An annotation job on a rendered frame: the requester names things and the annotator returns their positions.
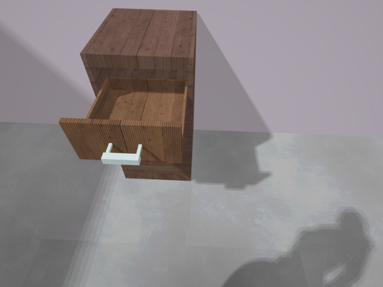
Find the cabinet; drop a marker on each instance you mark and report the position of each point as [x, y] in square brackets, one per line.
[155, 44]

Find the handle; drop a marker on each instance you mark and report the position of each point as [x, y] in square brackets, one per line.
[121, 158]

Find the drawer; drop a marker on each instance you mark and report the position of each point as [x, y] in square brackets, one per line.
[132, 111]

